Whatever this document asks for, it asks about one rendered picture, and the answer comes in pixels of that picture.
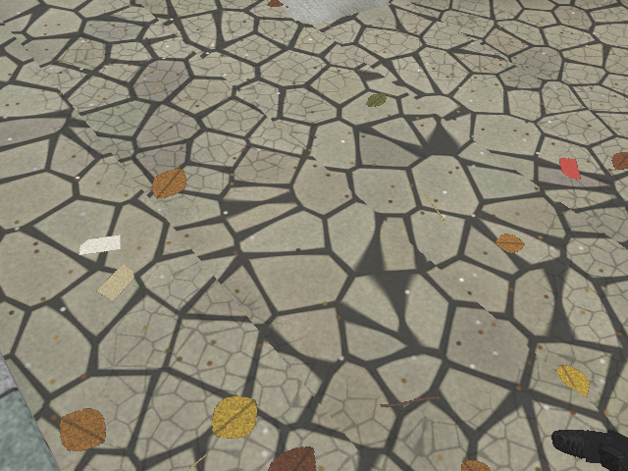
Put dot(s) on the robot right hand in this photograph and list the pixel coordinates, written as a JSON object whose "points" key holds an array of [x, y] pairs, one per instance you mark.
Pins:
{"points": [[609, 449]]}

